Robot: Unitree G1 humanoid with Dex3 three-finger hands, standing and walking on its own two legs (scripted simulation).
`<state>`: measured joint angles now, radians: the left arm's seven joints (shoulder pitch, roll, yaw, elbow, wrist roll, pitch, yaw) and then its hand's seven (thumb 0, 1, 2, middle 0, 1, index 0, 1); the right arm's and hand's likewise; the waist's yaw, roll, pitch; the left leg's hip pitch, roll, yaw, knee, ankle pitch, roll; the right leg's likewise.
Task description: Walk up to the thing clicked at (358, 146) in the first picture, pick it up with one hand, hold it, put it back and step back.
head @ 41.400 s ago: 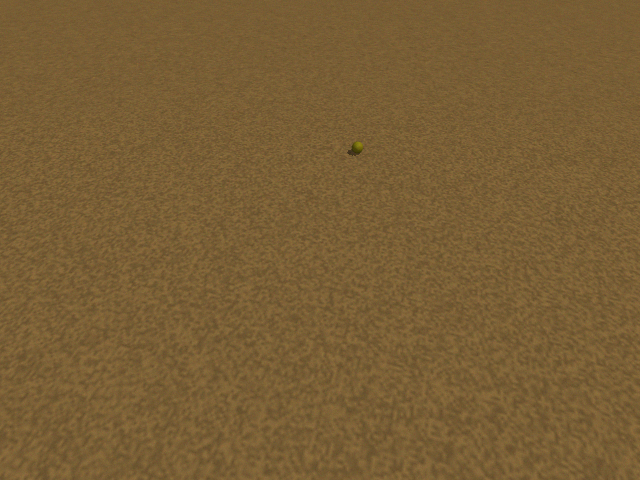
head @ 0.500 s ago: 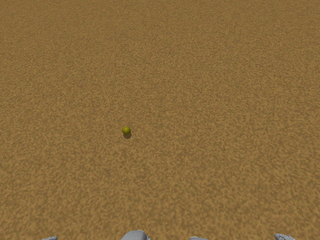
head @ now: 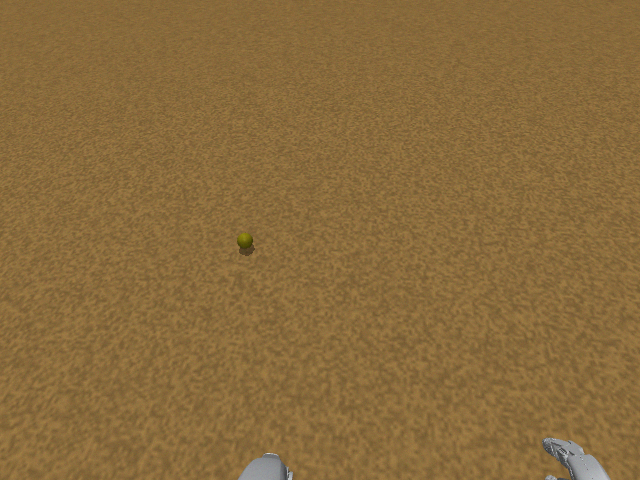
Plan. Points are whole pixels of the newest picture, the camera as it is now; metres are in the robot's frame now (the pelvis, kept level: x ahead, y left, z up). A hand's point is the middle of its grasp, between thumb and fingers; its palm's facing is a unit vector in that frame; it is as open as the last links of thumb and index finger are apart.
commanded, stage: step back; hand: left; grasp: from above
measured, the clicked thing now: (245, 240) +1.07 +0.33 -0.72
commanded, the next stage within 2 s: stand in 1.06 s
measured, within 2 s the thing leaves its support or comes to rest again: neither
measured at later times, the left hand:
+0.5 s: hand out of the picture +0.02 +0.29 -0.13, palm faces +0.06 -0.91 -0.42, open 7.4 cm
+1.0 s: hand out of the picture +0.08 +0.30 -0.14, palm faces +0.11 -0.92 -0.37, open 7.4 cm
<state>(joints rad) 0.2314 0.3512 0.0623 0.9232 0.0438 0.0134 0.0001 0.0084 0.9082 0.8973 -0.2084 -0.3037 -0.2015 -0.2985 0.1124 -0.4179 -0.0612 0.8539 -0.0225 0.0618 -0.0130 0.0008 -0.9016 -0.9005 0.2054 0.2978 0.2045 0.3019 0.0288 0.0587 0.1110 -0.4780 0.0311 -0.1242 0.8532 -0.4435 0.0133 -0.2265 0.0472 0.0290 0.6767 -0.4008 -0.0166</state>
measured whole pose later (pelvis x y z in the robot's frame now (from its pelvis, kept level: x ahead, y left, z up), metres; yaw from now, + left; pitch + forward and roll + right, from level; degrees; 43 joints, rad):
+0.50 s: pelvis -0.02 +0.00 +0.01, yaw +4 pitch -2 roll +1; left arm 0.23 0.41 0.07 0.98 0.02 -0.03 -0.02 0.01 0.91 0.90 -0.21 -0.30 -0.20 -0.30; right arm 0.24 -0.36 -0.06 0.96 -0.03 0.00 0.04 0.00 -0.90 -0.90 0.21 0.30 0.21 0.30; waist -0.01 -0.01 0.06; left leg -0.22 0.00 -0.04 0.58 -0.32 -0.01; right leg -0.33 -0.01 -0.03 0.69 -0.41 -0.03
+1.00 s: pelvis +0.02 +0.03 +0.01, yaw +6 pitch -2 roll +0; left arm 0.13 0.38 0.04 1.00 0.00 -0.01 0.01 0.01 0.91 0.90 -0.21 -0.30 -0.20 -0.30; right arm 0.12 -0.35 -0.03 1.03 -0.02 0.01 0.00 0.00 -0.90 -0.90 0.21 0.30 0.20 0.30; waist 0.02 -0.01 0.11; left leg -0.31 0.03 0.01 0.65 -0.29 -0.01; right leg -0.26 -0.03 -0.03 0.65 -0.35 0.00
